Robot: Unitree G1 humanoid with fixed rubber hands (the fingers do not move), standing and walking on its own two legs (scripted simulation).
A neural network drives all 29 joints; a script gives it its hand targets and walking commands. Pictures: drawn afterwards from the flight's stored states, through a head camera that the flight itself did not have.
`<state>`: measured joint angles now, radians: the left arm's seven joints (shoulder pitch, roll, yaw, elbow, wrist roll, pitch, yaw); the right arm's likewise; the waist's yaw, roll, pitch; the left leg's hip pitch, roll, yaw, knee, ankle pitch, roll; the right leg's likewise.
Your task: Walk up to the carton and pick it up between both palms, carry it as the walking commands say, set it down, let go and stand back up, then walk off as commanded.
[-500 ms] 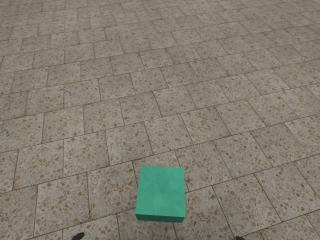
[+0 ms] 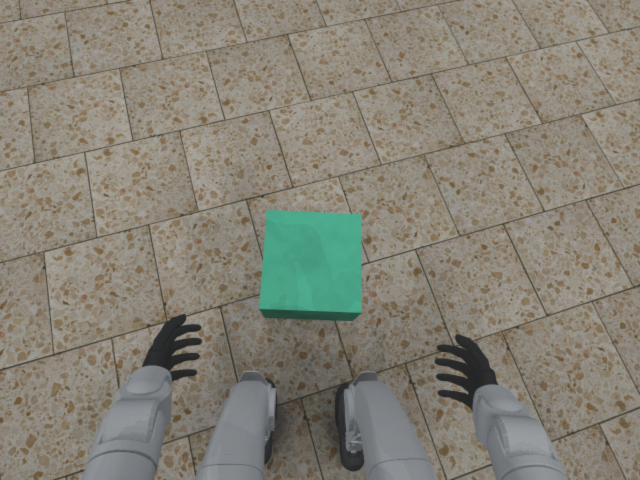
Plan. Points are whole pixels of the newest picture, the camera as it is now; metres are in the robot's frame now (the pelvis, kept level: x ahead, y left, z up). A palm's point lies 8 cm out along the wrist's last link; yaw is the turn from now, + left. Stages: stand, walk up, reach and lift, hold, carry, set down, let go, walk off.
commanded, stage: reach and lift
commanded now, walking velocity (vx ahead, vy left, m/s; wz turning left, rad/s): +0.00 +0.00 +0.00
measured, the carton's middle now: (311, 267) +0.50 -0.01 -0.61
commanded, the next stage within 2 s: none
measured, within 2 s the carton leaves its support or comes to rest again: neither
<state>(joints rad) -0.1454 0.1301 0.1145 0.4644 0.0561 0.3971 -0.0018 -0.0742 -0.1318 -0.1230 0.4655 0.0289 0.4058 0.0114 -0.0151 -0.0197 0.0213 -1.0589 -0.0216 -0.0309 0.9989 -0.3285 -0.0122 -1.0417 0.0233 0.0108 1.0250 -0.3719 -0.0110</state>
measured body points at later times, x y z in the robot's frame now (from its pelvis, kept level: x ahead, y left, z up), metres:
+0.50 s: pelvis -0.05 +0.02 -0.04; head +0.21 +0.03 +0.32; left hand +0.42 +0.22 -0.15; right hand +0.40 -0.20 -0.15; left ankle +0.07 +0.12 -0.66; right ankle +0.06 -0.11 -0.66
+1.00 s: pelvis +0.00 +0.01 -0.04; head +0.37 +0.00 +0.21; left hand +0.49 +0.21 -0.23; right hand +0.46 -0.22 -0.23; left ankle +0.07 +0.13 -0.65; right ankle +0.05 -0.12 -0.65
